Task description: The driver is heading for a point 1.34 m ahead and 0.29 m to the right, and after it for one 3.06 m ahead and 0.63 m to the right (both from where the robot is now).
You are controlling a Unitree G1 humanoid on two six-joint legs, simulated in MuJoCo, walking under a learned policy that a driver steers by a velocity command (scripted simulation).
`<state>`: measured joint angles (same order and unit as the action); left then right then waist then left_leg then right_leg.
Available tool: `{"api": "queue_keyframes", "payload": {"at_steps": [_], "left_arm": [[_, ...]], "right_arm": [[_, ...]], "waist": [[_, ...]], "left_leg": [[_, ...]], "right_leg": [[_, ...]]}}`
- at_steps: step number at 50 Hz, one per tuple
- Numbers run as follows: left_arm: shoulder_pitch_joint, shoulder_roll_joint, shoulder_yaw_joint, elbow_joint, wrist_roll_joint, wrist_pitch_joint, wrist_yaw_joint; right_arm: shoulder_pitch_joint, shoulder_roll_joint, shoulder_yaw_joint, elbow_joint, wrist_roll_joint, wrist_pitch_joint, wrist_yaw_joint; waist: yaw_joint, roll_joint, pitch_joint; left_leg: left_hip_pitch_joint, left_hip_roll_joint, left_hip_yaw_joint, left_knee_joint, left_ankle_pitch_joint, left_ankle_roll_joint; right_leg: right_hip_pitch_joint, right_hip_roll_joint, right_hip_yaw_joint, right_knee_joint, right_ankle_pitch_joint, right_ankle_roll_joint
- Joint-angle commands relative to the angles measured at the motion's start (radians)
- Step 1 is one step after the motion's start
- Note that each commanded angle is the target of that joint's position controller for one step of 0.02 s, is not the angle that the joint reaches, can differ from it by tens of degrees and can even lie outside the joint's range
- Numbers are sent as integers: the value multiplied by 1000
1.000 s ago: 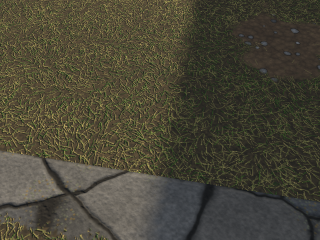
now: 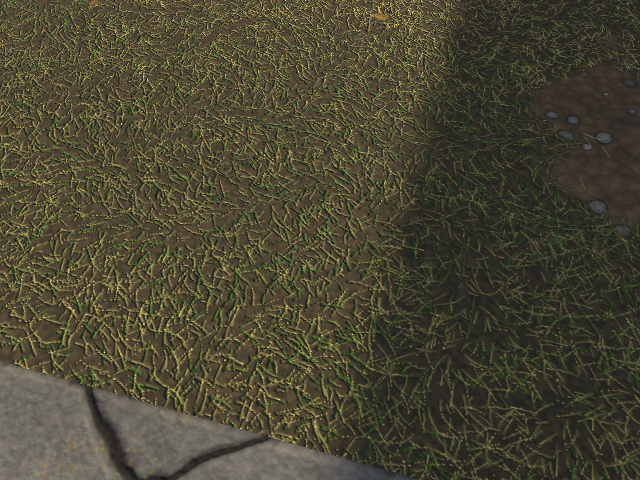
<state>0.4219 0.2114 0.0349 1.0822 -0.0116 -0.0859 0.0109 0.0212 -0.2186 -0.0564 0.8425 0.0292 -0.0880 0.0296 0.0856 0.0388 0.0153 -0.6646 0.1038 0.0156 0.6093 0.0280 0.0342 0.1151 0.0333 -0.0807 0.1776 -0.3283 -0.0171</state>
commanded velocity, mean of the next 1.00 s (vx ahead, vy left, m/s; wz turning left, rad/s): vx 0.49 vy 0.00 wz -0.36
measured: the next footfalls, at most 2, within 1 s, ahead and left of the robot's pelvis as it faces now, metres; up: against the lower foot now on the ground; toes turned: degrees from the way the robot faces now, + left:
left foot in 0.08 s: +0.26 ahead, +0.14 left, +0.00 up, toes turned +3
right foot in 0.68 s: +0.53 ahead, -0.13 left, +0.00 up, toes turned -19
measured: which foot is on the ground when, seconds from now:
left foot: up 0.00-0.06, down 0.08-0.66, up 0.68-1.00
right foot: down 0.00-0.08, up 0.10-0.66, down 0.68-1.00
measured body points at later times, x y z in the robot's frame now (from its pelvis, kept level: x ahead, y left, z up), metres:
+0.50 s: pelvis +0.29 +0.05 +0.01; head +0.30 +0.04 +0.46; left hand +0.47 +0.28 -0.11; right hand +0.26 -0.21 -0.13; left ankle +0.22 +0.14 -0.73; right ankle +0.44 -0.15 -0.67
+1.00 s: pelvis +0.56 -0.07 +0.01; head +0.58 -0.10 +0.46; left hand +0.72 +0.16 -0.10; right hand +0.64 -0.38 -0.09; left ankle +0.80 +0.04 -0.67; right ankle +0.49 -0.12 -0.73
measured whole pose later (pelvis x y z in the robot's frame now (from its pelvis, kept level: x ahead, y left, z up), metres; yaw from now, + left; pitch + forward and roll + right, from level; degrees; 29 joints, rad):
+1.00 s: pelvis +0.56 -0.07 +0.01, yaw -24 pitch +2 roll +0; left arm 0.31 0.24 0.07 0.83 -0.01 -0.07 0.00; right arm 0.06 -0.28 -0.07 0.78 0.00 -0.11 0.00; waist 0.05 0.05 0.02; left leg -0.69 0.13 -0.06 0.73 0.01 -0.03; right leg -0.12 0.11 0.06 0.29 -0.20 -0.10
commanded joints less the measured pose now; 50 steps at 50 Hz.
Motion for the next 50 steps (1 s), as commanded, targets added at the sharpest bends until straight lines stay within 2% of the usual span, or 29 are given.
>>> {"api": "queue_keyframes", "payload": {"at_steps": [1, 2, 3, 4, 5, 6, 7, 8, 9, 10, 12, 16, 19, 22, 25, 28, 31, 32, 33, 34, 35, 36, 37, 38, 39, 40, 43, 46, 50], "left_arm": [[32, 173, 37, -23, -6, 5, 6], [16, 189, 42, -29, -3, 8, 6], [-6, 198, 45, -34, 1, 15, 5], [-20, 183, 38, -44, 7, 20, 5], [19, 121, 17, -71, 16, 19, 2], [134, -16, -22, -65, -1, -8, -9], [29, 102, 8, -75, -36, -32, -13], [-66, 147, 21, -110, -54, -42, -10], [-109, 151, 24, -120, -44, -43, 1], [-114, 143, 35, -116, -28, -31, 8], [-50, 95, 38, -99, -30, 4, 5], [-135, 89, 48, -136, -24, 37, 9], [-211, 91, 54, -166, -14, 30, -2], [-305, 76, 47, -201, -8, 23, -22], [-410, 55, 34, -252, -5, 22, -41], [-472, 52, 29, -305, -10, 22, -62], [-416, 97, 50, -332, -16, 26, -76], [-324, 133, 68, -320, -20, 28, -76], [-172, 189, 99, -289, -23, 28, -68], [-18, 277, 136, -255, -18, 36, -45], [-32, 372, 146, -259, -18, 32, -38], [22, 308, 123, -278, 1, 22, -41], [-11, 241, 106, -273, 5, 13, -41], [-92, 194, 92, -290, -5, 6, -42], [-176, 158, 80, -314, -6, 5, -42], [-217, 138, 71, -334, 2, 3, -38], [-204, 163, 71, -335, 2, -2, -22], [-139, 184, 74, -312, 0, -4, -5], [-81, 186, 69, -292, -5, 1, -2]], "right_arm": [[-111, -77, -11, -96, 4, -24, 21], [-59, -104, -22, -88, 4, -26, 21], [59, -141, -42, -59, 3, -26, 19], [251, -189, -67, -1, 4, -23, 11], [420, -277, -89, 39, -18, -19, 0], [449, -299, -84, 53, -31, -22, 10], [407, -199, -57, 46, -27, -27, 10], [316, -161, -45, 36, -22, -31, 5], [228, -136, -34, 22, -25, -36, 5], [182, -107, -28, 24, -33, -43, 8], [171, -71, -21, 47, -45, -49, 9], [207, -115, -32, 77, -47, -54, -17], [236, -127, -34, 83, -50, -48, -36], [256, -143, -36, 82, -45, -41, -50], [321, -156, -41, 97, -37, -26, -58], [351, -172, -49, 102, -26, -3, -60], [304, -215, -61, 77, -15, 15, -66], [285, -230, -64, 67, -13, 23, -68], [257, -237, -62, 57, -7, 27, -68], [256, -225, -55, 37, -17, 19, -67], [355, -46, -5, -10, -48, -13, -45], [254, -113, -10, -44, 0, -64, -29], [152, -153, -21, -71, 32, -85, -22], [142, -153, -19, -70, 19, -91, -27], [146, -161, -28, -57, -10, -85, -36], [171, -173, -38, -57, -21, -70, -38], [186, -141, -35, -63, -35, -31, -39], [86, -116, -23, -97, -41, -22, -41], [-43, -95, -9, -127, -27, -31, -25]], "waist": [[-41, -120, 102], [-77, -143, 57], [-147, -158, -22], [-236, -152, -134], [-255, 6, -289], [-180, 247, -452], [-210, 153, -365], [-189, 109, -213], [-151, 10, -148], [-115, -2, -97], [-69, 41, -69], [-63, 21, 18], [-78, 10, 39], [-105, 1, 60], [-147, -16, 92], [-160, -9, 104], [-94, 51, 29], [-39, 71, -29], [47, 63, -112], [110, -25, -201], [-29, -284, -279], [32, -189, -401], [46, -139, -260], [-4, -55, -173], [-52, -19, -117], [-89, -27, -99], [-116, -40, -64], [-79, -71, -31], [-14, -106, -6]], "left_leg": [[9, -33, 16, -70, -60, 40], [101, -64, 34, -71, -90, 59], [260, -103, 61, -72, -105, 84], [522, -114, 61, -60, -100, 115], [873, 107, -235, -59, -178, 199], [1094, 312, -743, -250, -389, 325], [1030, 284, -735, -315, -423, 266], [879, 262, -550, -322, -328, 216], [718, 235, -419, -345, -214, 192], [594, 198, -314, -377, -144, 171], [488, 159, -197, -436, -130, 160], [463, 150, -58, -502, -71, 163], [519, 143, 18, -511, -33, 147], [555, 134, 101, -518, -6, 124], [658, 161, 146, -493, 41, 119], [772, 194, 178, -422, 152, 114], [795, 198, 223, -248, 618, 84], [782, 190, 232, -112, 756, 72], [713, 157, 247, 92, 745, 43], [477, 112, 247, 397, 447, -7], [20, -101, 136, 756, -570, -65], [-113, -139, -97, 871, -621, -41], [-205, -83, -114, 844, -525, -9], [-169, -33, -110, 748, -429, 5], [-86, 0, -103, 664, -383, -3], [-8, 22, -110, 615, -356, -13], [44, 40, -74, 482, -295, -55], [20, 27, -47, 275, -111, -79], [73, -25, -19, 5, 116, -62]], "right_leg": [[-17, -306, 105, 24, 486, -147], [-2, -306, 96, 90, 663, -136], [-9, -285, 69, 235, 841, -118], [-112, -234, 31, 462, 867, -85], [-410, -148, -6, 829, 538, -45], [-693, 29, 126, 1119, -221, -14], [-798, -16, 241, 1226, -219, -36], [-849, -66, 206, 1232, -138, -51], [-801, -123, 191, 1176, -38, -53], [-745, -158, 191, 1116, 17, -54], [-658, -188, 202, 1061, 61, -58], [-780, -189, 220, 951, 182, -41], [-858, -168, 225, 804, 329, -27], [-850, -155, 155, 645, 434, -24], [-888, -150, 101, 545, 430, -34], [-917, -133, 47, 489, 325, -54], [-732, -46, -46, 475, 176, -104], [-606, -3, -68, 476, 134, -129], [-385, 39, -68, 400, 192, -165], [-84, -51, 117, 353, 188, -220], [244, -310, 679, 291, 109, -403], [323, -377, 934, 125, 14, -443], [247, -347, 777, 109, 82, -379], [87, -301, 635, 114, 169, -336], [-75, -259, 532, 102, 265, -308], [-178, -230, 476, 79, 328, -299], [-305, -205, 369, 36, 470, -294], [-323, -164, 280, 21, 528, -258], [-298, -138, 236, 25, 399, -203]]}}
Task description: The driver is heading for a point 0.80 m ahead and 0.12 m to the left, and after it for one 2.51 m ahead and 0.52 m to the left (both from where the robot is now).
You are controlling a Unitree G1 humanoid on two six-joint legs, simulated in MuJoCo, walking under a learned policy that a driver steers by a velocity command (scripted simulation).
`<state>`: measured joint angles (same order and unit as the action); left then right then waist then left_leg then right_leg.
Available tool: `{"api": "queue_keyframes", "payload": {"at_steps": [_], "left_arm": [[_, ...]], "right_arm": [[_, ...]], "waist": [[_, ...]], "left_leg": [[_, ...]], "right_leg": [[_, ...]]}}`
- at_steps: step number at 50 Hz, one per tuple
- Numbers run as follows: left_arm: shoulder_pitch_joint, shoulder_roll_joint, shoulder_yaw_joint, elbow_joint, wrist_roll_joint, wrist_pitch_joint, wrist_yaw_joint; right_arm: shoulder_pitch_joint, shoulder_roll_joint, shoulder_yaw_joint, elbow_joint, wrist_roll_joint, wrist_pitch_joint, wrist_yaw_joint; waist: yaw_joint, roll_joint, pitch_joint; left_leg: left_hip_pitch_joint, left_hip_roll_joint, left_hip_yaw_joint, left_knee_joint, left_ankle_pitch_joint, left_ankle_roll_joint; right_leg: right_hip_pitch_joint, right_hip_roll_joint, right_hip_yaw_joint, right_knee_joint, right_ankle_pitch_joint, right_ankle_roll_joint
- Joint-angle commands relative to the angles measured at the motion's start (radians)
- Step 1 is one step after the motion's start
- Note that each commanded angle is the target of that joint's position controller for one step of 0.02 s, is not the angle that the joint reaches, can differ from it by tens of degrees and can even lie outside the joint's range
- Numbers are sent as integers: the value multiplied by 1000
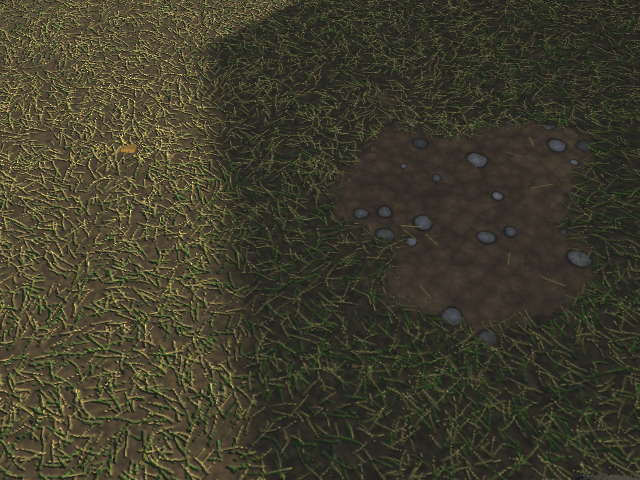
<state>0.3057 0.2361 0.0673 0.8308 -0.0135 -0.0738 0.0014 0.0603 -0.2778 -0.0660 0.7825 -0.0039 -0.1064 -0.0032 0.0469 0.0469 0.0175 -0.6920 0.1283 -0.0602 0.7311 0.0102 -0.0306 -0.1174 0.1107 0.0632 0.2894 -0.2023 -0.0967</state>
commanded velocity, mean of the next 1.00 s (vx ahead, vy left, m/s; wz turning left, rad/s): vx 0.50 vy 0.00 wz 0.03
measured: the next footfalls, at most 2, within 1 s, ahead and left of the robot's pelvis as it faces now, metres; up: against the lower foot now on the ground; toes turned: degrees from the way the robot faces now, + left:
left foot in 0.20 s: +0.31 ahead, +0.15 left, +0.00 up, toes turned +0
right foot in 0.72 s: +0.59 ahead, -0.10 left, +0.00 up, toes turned -3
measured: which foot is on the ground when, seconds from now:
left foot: up 0.00-0.18, down 0.20-0.74, up 0.76-1.00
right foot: down 0.00-0.22, up 0.24-0.70, down 0.72-1.00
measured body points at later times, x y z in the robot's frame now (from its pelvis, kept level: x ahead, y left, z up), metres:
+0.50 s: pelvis +0.29 +0.06 +0.00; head +0.32 +0.07 +0.45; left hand +0.46 +0.32 -0.11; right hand +0.32 -0.21 -0.13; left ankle +0.27 +0.15 -0.75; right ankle +0.42 -0.12 -0.68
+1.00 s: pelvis +0.56 -0.01 +0.00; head +0.58 -0.02 +0.45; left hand +0.60 +0.27 -0.12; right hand +0.70 -0.28 -0.12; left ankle +0.63 +0.17 -0.66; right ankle +0.55 -0.10 -0.75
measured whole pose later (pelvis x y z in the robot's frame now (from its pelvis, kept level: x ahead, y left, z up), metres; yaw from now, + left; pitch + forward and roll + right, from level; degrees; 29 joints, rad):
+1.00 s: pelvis +0.56 -0.01 +0.00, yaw +5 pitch +1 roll -2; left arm 0.30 0.25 0.07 0.85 0.02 -0.11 -0.01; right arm 0.21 -0.30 -0.07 0.82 0.03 -0.04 0.00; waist 0.03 0.06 0.01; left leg -0.69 0.11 -0.09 1.05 -0.16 0.00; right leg -0.12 0.03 -0.16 0.28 -0.19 -0.05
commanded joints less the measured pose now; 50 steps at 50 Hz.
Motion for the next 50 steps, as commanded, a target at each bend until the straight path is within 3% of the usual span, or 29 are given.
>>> {"api": "queue_keyframes", "payload": {"at_steps": [1, 4, 6, 8, 9, 10, 11, 12, 13, 14, 15, 16, 18, 20, 23, 26, 31, 34, 35, 36, 37, 38, 39, 40, 41, 42, 44, 47, 50], "left_arm": [[51, 164, 36, -34, -3, -12, 7], [94, 165, 35, -13, -4, -5, 8], [102, 175, 38, -5, -1, 5, 14], [73, 192, 42, -11, 0, 12, 17], [49, 189, 38, -18, 2, 15, 16], [26, 162, 24, -38, 11, 14, 13], [155, 79, 1, -44, 5, -2, 9], [169, 89, -6, -31, -8, -19, 2], [79, 168, 12, -50, -25, -27, -3], [-8, 173, 10, -75, -24, -30, -4], [-51, 161, 11, -87, -8, -29, -1], [-43, 155, 18, -84, 3, -21, 2], [9, 117, 13, -71, 2, -4, 4], [-16, 102, 8, -82, 7, 3, 9], [-114, 89, 2, -110, 13, -2, 7], [-215, 68, -8, -132, 8, -11, -2], [-346, 81, -10, -183, -5, -23, -28], [-307, 116, 1, -187, -4, -32, -40], [-226, 138, 14, -166, 1, -35, -37], [-70, 190, 40, -123, 7, -36, -28], [122, 273, 61, -96, 23, -34, -15], [139, 312, 67, -80, 23, -26, -20], [135, 211, 43, -91, 15, -23, -18], [73, 178, 30, -94, 12, -24, -15], [1, 156, 21, -99, 15, -26, -16], [-52, 127, 14, -100, 18, -30, -19], [-95, 108, 13, -90, 26, -44, -21], [-95, 131, 23, -62, 30, -56, -13], [-73, 146, 29, -38, 33, -50, 2]], "right_arm": [[-108, -38, 2, -75, 10, -15, 13], [-165, -59, 1, -104, 13, -25, 31], [-156, -73, -2, -113, 13, -33, 41], [-72, -102, -13, -98, 12, -37, 43], [50, -131, -29, -64, 10, -38, 39], [222, -175, -43, -29, -3, -38, 34], [362, -256, -66, -5, -19, -31, 29], [395, -197, -51, 21, 4, -23, 37], [328, -140, -33, 10, 21, -17, 34], [249, -114, -22, -8, 16, -8, 30], [190, -98, -14, -14, 6, -5, 32], [158, -75, -5, -20, -4, -9, 35], [151, -81, -5, -11, -3, -15, 38], [167, -109, -12, 3, 1, -19, 33], [202, -133, -19, 21, 8, -9, 18], [248, -144, -20, 39, 18, 1, 11], [329, -159, -24, 81, 26, 23, 9], [312, -181, -31, 88, 28, 39, 2], [294, -182, -30, 86, 32, 43, 0], [290, -156, -19, 80, 27, 44, 0], [288, -96, 6, 48, 0, 39, 0], [421, 2, 32, 44, 17, 18, 7], [350, -118, 4, 59, 41, 7, 9], [264, -153, -9, 29, 54, 3, 11], [227, -140, -8, 23, 47, 7, 6], [216, -130, -14, 23, 34, 17, 3], [264, -95, -16, 35, 39, 46, 4], [236, -66, -16, 16, 35, 69, 0], [178, -56, -16, -8, 29, 67, 6]], "waist": [[37, -122, 3], [54, -126, 27], [37, -136, 27], [-17, -160, -17], [-84, -152, -93], [-160, -117, -228], [-146, 110, -394], [-154, 238, -446], [-159, 136, -273], [-139, 39, -159], [-105, -15, -73], [-70, -6, -45], [-37, 35, -46], [-32, 31, -34], [-57, 10, -20], [-96, 11, -2], [-138, 23, 36], [-90, 48, 9], [-37, 46, -38], [33, 23, -143], [99, -106, -307], [26, -360, -416], [76, -227, -349], [66, -184, -212], [30, -119, -142], [0, -120, -83], [-47, -155, -55], [-63, -119, -14], [-51, -104, 6]], "left_leg": [[100, -56, 57, -148, 150, 9], [32, -68, 47, -210, 86, 42], [28, -77, 46, -240, 4, 71], [157, -116, 77, -256, -73, 106], [333, -141, 100, -276, -39, 135], [619, -42, 7, -222, 27, 194], [1029, 195, -397, -241, -86, 347], [1118, 278, -687, -391, -230, 391], [1004, 245, -585, -412, -354, 336], [840, 206, -446, -436, -331, 296], [684, 165, -357, -473, -251, 282], [594, 128, -292, -503, -176, 268], [513, 99, -218, -549, -88, 277], [495, 92, -153, -579, 1, 288], [520, 69, -75, -596, 66, 269], [534, 38, -11, -595, 53, 235], [678, 102, -40, -539, 37, 228], [745, 132, -51, -450, 188, 201], [726, 105, -34, -351, 332, 183], [645, 49, -1, -169, 369, 155], [422, -25, 47, 161, 63, 113], [46, -177, 22, 458, -586, 68], [-54, -127, -86, 563, -590, 75], [-98, -86, -68, 567, -492, 82], [-57, -42, -48, 526, -405, 75], [-25, -17, -47, 479, -347, 68], [64, 11, -50, 447, -285, 56], [18, 16, -60, 399, -201, 36], [-37, 9, -61, 267, -65, 24]], "right_leg": [[-48, -230, 107, -85, 237, -122], [85, -290, 157, -28, 256, -121], [162, -327, 181, 14, 327, -106], [184, -319, 167, 102, 561, -81], [160, -276, 131, 232, 707, -62], [18, -226, 92, 456, 617, -32], [-361, -72, 20, 860, 210, 47], [-553, -21, 93, 1018, -364, 55], [-660, -89, 108, 1091, -327, 50], [-662, -145, 61, 1057, -233, 45], [-631, -182, 34, 978, -169, 48], [-575, -215, 34, 915, -127, 48], [-505, -235, 18, 849, -99, 61], [-529, -247, 3, 770, -41, 82], [-560, -249, -13, 584, 131, 102], [-511, -217, -44, 390, 277, 101], [-534, -183, -54, 253, 238, 78], [-446, -155, -68, 203, 129, 37], [-305, -127, -91, 166, 132, 17], [-61, -138, -80, 174, 165, -16], [256, -352, 148, 212, 211, -86], [532, -548, 574, 108, 25, -221], [470, -518, 573, 54, -104, -180], [340, -488, 419, 29, -79, -137], [203, -448, 316, -7, -11, -115], [100, -412, 233, -49, 32, -105], [-12, -379, 124, -116, 87, -97], [-46, -376, 2, -157, 204, -101], [-5, -364, -97, -165, 262, -89]]}}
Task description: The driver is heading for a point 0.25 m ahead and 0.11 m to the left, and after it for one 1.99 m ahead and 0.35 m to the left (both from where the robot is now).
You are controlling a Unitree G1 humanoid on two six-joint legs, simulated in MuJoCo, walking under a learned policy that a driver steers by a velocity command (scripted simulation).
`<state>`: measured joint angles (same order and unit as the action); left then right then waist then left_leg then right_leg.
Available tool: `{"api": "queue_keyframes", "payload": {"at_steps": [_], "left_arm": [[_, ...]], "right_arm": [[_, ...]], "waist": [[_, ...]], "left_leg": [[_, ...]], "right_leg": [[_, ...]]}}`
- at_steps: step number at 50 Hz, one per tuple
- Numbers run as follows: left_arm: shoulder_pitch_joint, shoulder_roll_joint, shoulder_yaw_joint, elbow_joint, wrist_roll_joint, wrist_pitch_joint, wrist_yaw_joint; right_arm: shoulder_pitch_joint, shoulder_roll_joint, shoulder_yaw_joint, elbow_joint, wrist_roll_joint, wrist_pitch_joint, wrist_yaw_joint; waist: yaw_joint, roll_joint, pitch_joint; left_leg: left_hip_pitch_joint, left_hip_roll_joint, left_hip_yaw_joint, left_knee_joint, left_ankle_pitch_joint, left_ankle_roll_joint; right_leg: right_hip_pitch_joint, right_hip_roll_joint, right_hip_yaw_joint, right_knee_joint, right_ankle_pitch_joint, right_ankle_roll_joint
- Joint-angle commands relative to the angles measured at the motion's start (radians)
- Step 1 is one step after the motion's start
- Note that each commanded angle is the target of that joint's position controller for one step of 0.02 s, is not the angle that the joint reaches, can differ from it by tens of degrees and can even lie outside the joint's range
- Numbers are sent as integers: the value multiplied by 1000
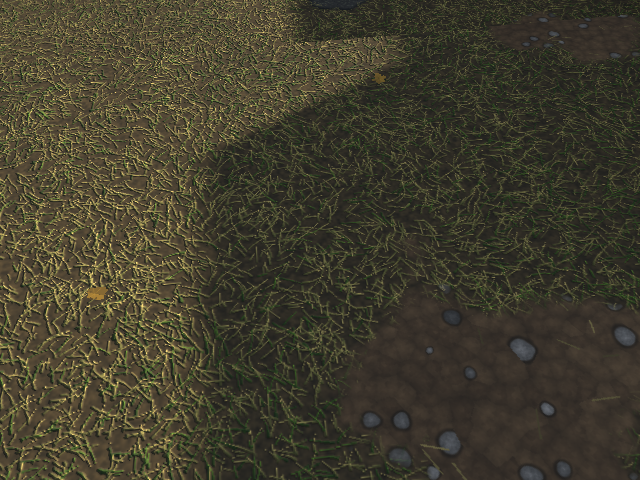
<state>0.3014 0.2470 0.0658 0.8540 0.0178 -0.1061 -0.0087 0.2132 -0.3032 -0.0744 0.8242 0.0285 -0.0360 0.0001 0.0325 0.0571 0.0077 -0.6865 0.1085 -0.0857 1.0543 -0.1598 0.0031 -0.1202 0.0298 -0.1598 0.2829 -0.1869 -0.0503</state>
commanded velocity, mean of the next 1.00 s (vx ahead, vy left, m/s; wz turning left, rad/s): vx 0.15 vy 0.00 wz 0.32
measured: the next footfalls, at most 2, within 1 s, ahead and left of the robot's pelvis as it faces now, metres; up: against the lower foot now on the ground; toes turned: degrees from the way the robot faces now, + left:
left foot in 0.26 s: +0.29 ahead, +0.15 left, +0.00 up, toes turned +12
right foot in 0.72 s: +0.34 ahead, -0.08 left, +0.00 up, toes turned +19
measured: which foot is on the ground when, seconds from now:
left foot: up 0.00-0.24, down 0.26-1.00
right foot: down 0.00-0.24, up 0.26-0.70, down 0.72-1.00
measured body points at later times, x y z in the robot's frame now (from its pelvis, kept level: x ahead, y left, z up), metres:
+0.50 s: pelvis +0.19 +0.06 -0.01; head +0.24 +0.09 +0.43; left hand +0.28 +0.37 -0.13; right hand +0.41 -0.18 -0.10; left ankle +0.25 +0.14 -0.75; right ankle +0.26 -0.11 -0.67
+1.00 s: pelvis +0.27 +0.03 -0.02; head +0.28 +0.03 +0.43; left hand +0.31 +0.31 -0.13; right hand +0.47 -0.17 -0.13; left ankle +0.25 +0.14 -0.75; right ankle +0.30 -0.09 -0.75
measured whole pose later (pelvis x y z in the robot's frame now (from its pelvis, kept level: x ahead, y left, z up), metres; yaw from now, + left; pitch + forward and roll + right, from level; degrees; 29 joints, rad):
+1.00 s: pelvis +0.27 +0.03 -0.02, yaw +19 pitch +0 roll +0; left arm 0.19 0.23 0.04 0.79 0.01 -0.03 0.02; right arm 0.20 -0.24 -0.04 0.74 -0.02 0.02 0.00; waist 0.00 0.01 0.01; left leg -0.30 -0.07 -0.10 0.57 -0.27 0.02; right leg -0.26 -0.01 0.02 0.57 -0.31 0.02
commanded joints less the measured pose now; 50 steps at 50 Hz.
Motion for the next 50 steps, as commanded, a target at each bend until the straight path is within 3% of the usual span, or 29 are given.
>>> {"api": "queue_keyframes", "payload": {"at_steps": [1, 3, 5, 7, 9, 11, 12, 13, 14, 15, 16, 17, 18, 19, 21, 23, 26, 30, 33, 34, 35, 36, 37, 38, 39, 40, 43, 50], "left_arm": [[-68, 141, 32, -58, 1, -15, 15], [-55, 155, 35, -51, -4, -9, 21], [-44, 170, 39, -42, -8, 5, 30], [-26, 188, 44, -34, -19, 27, 38], [-40, 212, 51, -39, -35, 46, 47], [-78, 232, 59, -54, -49, 63, 57], [-91, 216, 53, -60, -52, 66, 56], [-38, 154, 32, -78, -14, 56, 50], [92, 56, -1, -103, 22, 38, 32], [41, 151, 12, -96, -14, 24, 19], [-57, 171, 19, -125, -44, 25, 19], [-94, 162, 18, -125, -32, 33, 32], [-105, 169, 23, -120, -16, 49, 46], [-91, 179, 30, -123, -12, 66, 50], [-48, 155, 27, -116, -9, 84, 54], [-47, 137, 22, -115, -5, 89, 61], [-85, 127, 17, -125, -8, 100, 66], [-140, 122, 13, -140, -15, 105, 61], [-143, 120, 11, -141, -18, 91, 50], [-128, 112, 10, -136, -17, 85, 45], [-102, 98, 6, -126, -14, 78, 38], [-94, 115, 6, -126, 0, 72, 32], [-84, 186, 18, -135, 14, 70, 34], [-135, 199, 21, -122, 14, 74, 33], [-160, 129, 8, -131, 6, 75, 29], [-160, 110, 3, -130, 4, 73, 26], [-134, 130, 6, -124, 1, 61, 27], [-105, 106, 0, -121, -7, 72, 39]], "right_arm": [[0, -25, -6, -58, -5, -6, 9], [-70, -10, 2, -82, -8, -9, 22], [-145, 6, 10, -119, -18, -12, 36], [-174, 4, 9, -151, -23, -13, 50], [-144, -25, -5, -169, -22, -9, 63], [2, -84, -35, -147, -20, -9, 66], [126, -135, -62, -117, -22, -11, 54], [176, -234, -87, -114, -27, -5, 26], [104, -309, -84, -160, -53, -6, 18], [130, -251, -73, -189, -47, -3, 30], [69, -201, -61, -197, -36, -5, 33], [13, -156, -51, -197, -13, -2, 29], [-30, -125, -40, -205, -8, 5, 22], [-55, -118, -37, -215, -20, 11, 16], [-70, -125, -38, -227, -42, 10, 11], [-57, -132, -38, -220, -41, 7, 2], [-58, -125, -31, -217, -36, 21, -14], [-77, -109, -18, -213, -46, 35, -18], [-63, -90, -6, -196, -49, 39, -10], [-69, -78, 1, -192, -45, 41, -8], [-70, -61, 10, -186, -39, 42, -7], [-31, -38, 19, -173, -41, 38, -6], [14, -23, 24, -171, -56, 29, -5], [65, -12, 20, -168, -51, 21, 0], [14, -40, 18, -168, -60, 21, 1], [-39, -54, 11, -176, -56, 27, 1], [-62, -45, 8, -177, -50, 48, -1], [-49, -19, 8, -157, -42, 33, -3]], "waist": [[-30, -113, 23], [-3, -103, 43], [19, -92, 78], [26, -107, 67], [-3, -143, 25], [-85, -157, -58], [-153, -119, -121], [-145, 51, -201], [-15, 215, -347], [-106, 68, -504], [-104, 20, -372], [-75, -51, -242], [-47, -48, -167], [-16, -24, -143], [7, 6, -154], [4, 16, -178], [-14, 36, -188], [-42, 74, -130], [-55, 84, -109], [-40, 77, -107], [-16, 64, -102], [-19, 34, -104], [-57, -84, -117], [-127, -249, -106], [-95, -243, -99], [-70, -221, -80], [-45, -162, -36], [-20, -57, -58]], "left_leg": [[-35, 27, -20, -119, 153, -8], [-17, 19, 27, -231, 220, -1], [-1, 1, 80, -333, 234, 7], [22, -24, 125, -386, 194, 18], [83, -65, 157, -413, 105, 46], [252, -133, 189, -463, 48, 88], [434, -166, 181, -568, 172, 121], [697, -10, -36, -542, 596, 181], [980, 251, -496, -501, 983, 414], [990, 268, -549, -586, 815, 449], [887, 216, -425, -618, 656, 397], [738, 156, -334, -646, 519, 336], [596, 120, -285, -677, 439, 303], [486, 95, -260, -706, 399, 289], [401, 77, -213, -720, 458, 287], [401, 68, -180, -710, 509, 281], [413, 55, -177, -715, 327, 254], [367, 39, -200, -747, 10, 231], [384, 49, -231, -711, -3, 226], [387, 44, -232, -684, 16, 214], [376, 26, -223, -656, 30, 187], [354, -6, -211, -630, 18, 139], [312, -78, -145, -533, -66, 85], [322, -155, -29, -522, -174, 44], [395, -135, -17, -533, -138, 21], [415, -136, -19, -540, -91, 22], [408, -117, -58, -558, -8, 49], [401, -105, -78, -559, 73, 49]], "right_leg": [[4, -273, 92, -160, 251, -126], [21, -268, 41, -163, 254, -113], [44, -274, -10, -121, 396, -103], [99, -289, -35, -49, 546, -90], [154, -303, -43, 49, 718, -68], [163, -288, -50, 262, 864, -34], [103, -239, -68, 460, 763, 9], [-138, -168, -68, 762, 268, 76], [-481, 22, 71, 1123, -556, 143], [-509, 3, 261, 1194, -529, 125], [-572, -35, 258, 1160, -431, 103], [-590, -74, 243, 1075, -347, 100], [-553, -98, 242, 1007, -296, 102], [-483, -105, 246, 965, -265, 99], [-414, -92, 225, 915, -224, 107], [-412, -87, 222, 841, -188, 120], [-415, -96, 231, 735, -118, 132], [-349, -97, 227, 563, -84, 131], [-274, -82, 210, 426, -122, 118], [-226, -73, 198, 339, -95, 106], [-148, -62, 181, 201, -2, 89], [-69, -98, 222, 129, 110, 68], [-8, -221, 332, 130, 301, 21], [-69, -267, 380, 136, 280, -51], [-145, -246, 379, 108, 124, -58], [-164, -196, 338, 111, 12, -23], [-170, -137, 269, 145, -32, 26], [-98, -102, 234, 213, 63, 26]]}}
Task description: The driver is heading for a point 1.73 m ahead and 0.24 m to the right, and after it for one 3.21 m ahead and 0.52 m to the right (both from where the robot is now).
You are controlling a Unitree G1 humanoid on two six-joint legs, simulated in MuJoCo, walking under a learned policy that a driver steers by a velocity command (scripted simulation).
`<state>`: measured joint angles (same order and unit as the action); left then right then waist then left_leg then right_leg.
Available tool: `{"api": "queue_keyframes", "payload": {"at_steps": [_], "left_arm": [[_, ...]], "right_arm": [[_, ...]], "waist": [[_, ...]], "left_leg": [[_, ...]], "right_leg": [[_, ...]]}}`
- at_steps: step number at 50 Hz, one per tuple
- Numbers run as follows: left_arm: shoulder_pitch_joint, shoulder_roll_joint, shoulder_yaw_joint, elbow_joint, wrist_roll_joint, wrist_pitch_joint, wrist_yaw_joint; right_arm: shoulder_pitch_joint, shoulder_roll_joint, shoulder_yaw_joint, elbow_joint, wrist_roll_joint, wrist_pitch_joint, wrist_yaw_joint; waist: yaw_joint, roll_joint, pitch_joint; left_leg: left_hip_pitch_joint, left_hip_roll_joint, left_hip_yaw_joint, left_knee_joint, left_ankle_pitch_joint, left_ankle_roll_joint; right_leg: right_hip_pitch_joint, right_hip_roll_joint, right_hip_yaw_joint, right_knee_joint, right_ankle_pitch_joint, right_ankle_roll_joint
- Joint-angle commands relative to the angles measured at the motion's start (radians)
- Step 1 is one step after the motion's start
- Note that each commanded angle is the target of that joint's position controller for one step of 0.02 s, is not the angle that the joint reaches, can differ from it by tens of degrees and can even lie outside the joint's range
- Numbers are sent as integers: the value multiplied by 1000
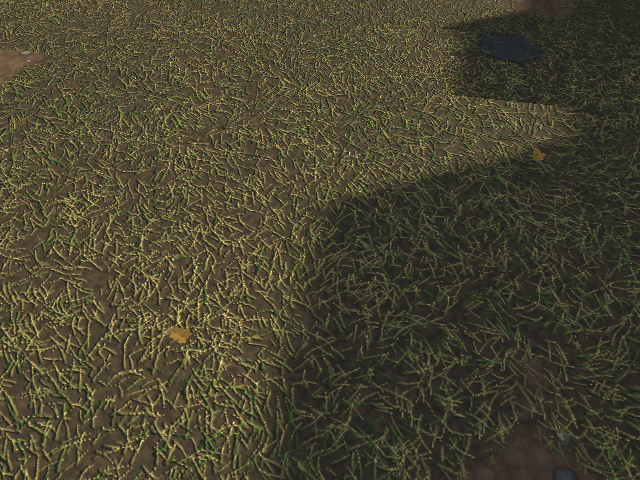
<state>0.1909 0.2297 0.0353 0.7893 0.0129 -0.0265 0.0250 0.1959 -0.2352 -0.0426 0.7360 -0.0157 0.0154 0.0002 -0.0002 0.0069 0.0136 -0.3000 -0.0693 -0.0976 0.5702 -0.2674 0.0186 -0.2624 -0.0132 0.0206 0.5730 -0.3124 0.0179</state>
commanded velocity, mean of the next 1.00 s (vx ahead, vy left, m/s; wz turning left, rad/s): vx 0.25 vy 0.00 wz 0.01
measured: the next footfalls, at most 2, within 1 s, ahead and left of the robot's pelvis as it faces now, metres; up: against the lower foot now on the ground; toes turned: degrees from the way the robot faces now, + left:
right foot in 0.98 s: +0.44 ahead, -0.13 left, +0.00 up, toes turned -1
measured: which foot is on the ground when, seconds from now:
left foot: down 0.00-1.00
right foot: down 0.00-0.54, up 0.56-0.96, down 0.98-1.00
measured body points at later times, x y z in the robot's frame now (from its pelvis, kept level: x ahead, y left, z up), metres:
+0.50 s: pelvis +0.04 +0.00 +0.00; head +0.04 +0.01 +0.45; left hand +0.09 +0.26 -0.14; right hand +0.15 -0.26 -0.12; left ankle +0.03 +0.11 -0.72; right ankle -0.01 -0.13 -0.73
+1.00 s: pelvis +0.26 -0.03 -0.02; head +0.29 -0.03 +0.43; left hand +0.51 +0.19 -0.09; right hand +0.19 -0.30 -0.15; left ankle +0.05 +0.11 -0.72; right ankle +0.40 -0.13 -0.73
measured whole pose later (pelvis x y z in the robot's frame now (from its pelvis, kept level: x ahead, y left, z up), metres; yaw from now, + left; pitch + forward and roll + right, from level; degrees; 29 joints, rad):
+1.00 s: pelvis +0.26 -0.03 -0.02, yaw +0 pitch +2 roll +0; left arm -0.03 0.25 0.03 0.72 -0.02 -0.10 -0.04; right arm 0.49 -0.26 -0.06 0.92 0.01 -0.05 -0.02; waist -0.07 0.00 0.03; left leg 0.12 0.02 -0.01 0.39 -0.49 0.00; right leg -0.53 0.01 -0.04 0.54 -0.05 -0.07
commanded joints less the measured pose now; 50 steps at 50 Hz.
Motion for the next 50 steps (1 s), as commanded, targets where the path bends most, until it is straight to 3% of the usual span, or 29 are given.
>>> {"api": "queue_keyframes", "payload": {"at_steps": [1, 14, 15, 17, 19, 21, 22, 24, 26, 27, 28, 29, 30, 31, 32, 34, 36, 39, 42, 45, 47, 48, 49, 50], "left_arm": [[3, 121, 29, -56, -2, -6, 5], [-10, 102, 21, -8, -4, -7, -5], [9, 94, 19, 6, -3, -6, -6], [23, 120, 27, 20, -15, -2, -3], [61, 136, 31, 25, -27, -13, 3], [114, 188, 46, 44, -32, -32, 4], [112, 205, 52, 47, -32, -36, 4], [72, 195, 49, 38, -35, -39, -3], [-2, 169, 41, 20, -42, -32, -13], [-40, 121, 26, 1, -38, -37, -14], [-60, 85, 18, -39, -38, -58, -10], [-71, 134, 30, -51, -45, -75, -8], [-36, 152, 38, -39, -59, -82, -15], [-17, 139, 34, -22, -59, -85, -23], [-30, 132, 34, -22, -50, -87, -28], [-50, 114, 34, -22, -36, -81, -43], [-79, 84, 25, -31, -29, -75, -54], [-202, 51, 5, -79, -26, -74, -59], [-276, 69, 3, -108, -35, -75, -66], [-292, 107, 12, -129, -39, -78, -73], [-231, 144, 27, -119, -36, -80, -74], [-133, 171, 44, -93, -34, -78, -69], [32, 207, 65, -44, -35, -72, -60], [211, 279, 82, -11, -23, -66, -47]], "right_arm": [[-29, -86, -25, -65, 3, -19, -5], [-13, -89, -30, -24, 6, -14, -26], [3, -80, -28, -10, 6, -12, -26], [16, -96, -35, 1, 17, -10, -29], [1, -88, -33, -11, 29, -32, -29], [-39, -50, -26, -28, 43, -72, -17], [-67, -55, -27, -37, 45, -88, -12], [-37, -57, -31, -25, 43, -107, 0], [116, -72, -46, 48, 41, -110, 6], [219, -130, -67, 77, 37, -109, 2], [330, -236, -96, 96, 34, -111, 8], [341, -201, -80, 90, 23, -119, 14], [283, -150, -61, 78, 17, -124, 13], [245, -126, -53, 63, 16, -125, 13], [219, -122, -48, 59, 19, -121, 14], [217, -85, -31, 66, 17, -108, 13], [250, -99, -32, 80, 23, -99, 4], [260, -139, -35, 89, 23, -91, -13], [292, -166, -39, 109, 29, -95, -18], [280, -170, -43, 125, 40, -95, -17], [258, -190, -50, 125, 34, -87, -17], [246, -196, -52, 124, 29, -79, -18], [241, -183, -45, 119, 23, -71, -20], [262, -143, -27, 94, 3, -70, -23]], "waist": [[13, 0, -64], [5, -1, -38], [6, -2, -56], [7, -31, -1], [24, -70, 89], [34, -169, 122], [38, -180, 149], [8, -169, 124], [-70, -151, 62], [-110, -42, 32], [-130, 236, -5], [-130, 241, 4], [-81, 148, 39], [-62, 94, 30], [-52, 54, 45], [-41, 72, 41], [-48, 75, 43], [-70, 65, 74], [-83, 90, 97], [-52, 92, 108], [-4, 107, 48], [51, 116, -23], [127, 105, -126], [172, -30, -274]], "left_leg": [[19, 74, -68, -74, 187, 32], [73, 84, -72, -77, 211, 20], [82, 74, -61, -84, 119, 21], [19, 32, -21, -60, -214, 37], [-113, 26, 4, -10, -353, 47], [-206, 19, 92, 143, -200, 34], [-224, 51, 86, 167, -156, 40], [-129, 67, 96, 84, -159, 65], [212, 39, 107, -72, -23, 74], [332, 128, -60, -154, -77, 107], [468, 324, -438, -309, -171, 220], [494, 425, -636, -371, -116, 302], [488, 418, -546, -342, -68, 287], [479, 380, -441, -344, -37, 253], [458, 358, -364, -363, 21, 228], [407, 302, -225, -393, 200, 188], [377, 274, -137, -411, 314, 188], [276, 242, -50, -444, 314, 177], [219, 256, -27, -474, 258, 174], [301, 306, -22, -442, 331, 151], [363, 313, -1, -337, 591, 126], [366, 292, 24, -210, 772, 109], [292, 247, 57, -9, 823, 81], [58, 185, 88, 325, 491, 51]], "right_leg": [[46, -57, 52, -75, 192, -42], [32, -36, 41, -99, 168, -36], [37, -28, 34, -112, 74, -39], [-7, -19, 49, -135, -226, -75], [-19, -88, 168, -210, -444, -143], [44, -251, 403, -337, -528, -235], [28, -307, 477, -364, -493, -267], [5, -287, 408, -345, -353, -242], [-147, -170, 226, -254, -202, -163], [-241, -81, 105, -58, -78, -102], [-413, 48, -49, 287, -59, -31], [-555, 46, 42, 496, -242, -31], [-615, -10, 81, 595, -202, -58], [-624, -45, 73, 608, -116, -80], [-635, -73, 59, 578, -40, -87], [-574, -101, 29, 501, 53, -76], [-554, -93, -13, 414, 116, -46], [-468, -64, -46, 178, 255, -14], [-349, -28, -60, 33, 355, -13], [-333, -29, -28, -34, 342, -56], [-233, 3, -47, -44, 286, -91], [-100, 34, -73, -44, 262, -115], [126, 40, -78, -40, 262, -144], [442, -165, 163, -15, 218, -207]]}}
Over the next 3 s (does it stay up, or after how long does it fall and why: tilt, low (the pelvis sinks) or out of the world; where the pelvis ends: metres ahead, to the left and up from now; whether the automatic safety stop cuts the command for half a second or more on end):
stays up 1.36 -0.15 0.01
